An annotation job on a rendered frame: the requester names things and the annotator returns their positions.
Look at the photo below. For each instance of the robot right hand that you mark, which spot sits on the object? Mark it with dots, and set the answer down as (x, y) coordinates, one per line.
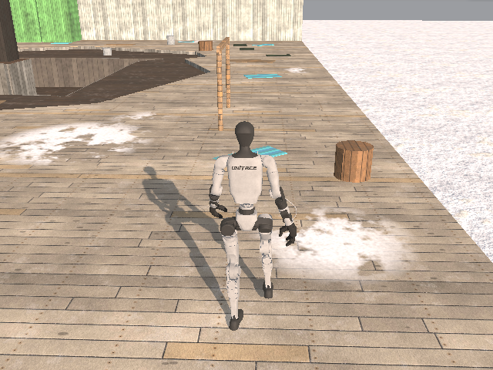
(293, 232)

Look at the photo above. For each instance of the robot left upper arm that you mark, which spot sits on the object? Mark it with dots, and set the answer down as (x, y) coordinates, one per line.
(218, 172)

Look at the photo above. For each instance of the left robot thigh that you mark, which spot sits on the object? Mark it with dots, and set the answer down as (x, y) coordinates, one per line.
(230, 239)

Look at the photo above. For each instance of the robot right upper arm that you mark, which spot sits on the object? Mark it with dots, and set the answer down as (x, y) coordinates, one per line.
(272, 174)

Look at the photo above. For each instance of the left robot forearm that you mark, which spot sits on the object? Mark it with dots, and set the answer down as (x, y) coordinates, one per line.
(214, 200)

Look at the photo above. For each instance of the right robot shin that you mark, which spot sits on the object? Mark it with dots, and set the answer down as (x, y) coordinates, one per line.
(267, 266)

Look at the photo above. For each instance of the robot left hand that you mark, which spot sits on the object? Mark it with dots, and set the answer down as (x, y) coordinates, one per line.
(214, 213)

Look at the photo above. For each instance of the right robot forearm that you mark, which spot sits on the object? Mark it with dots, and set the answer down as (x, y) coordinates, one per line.
(281, 203)

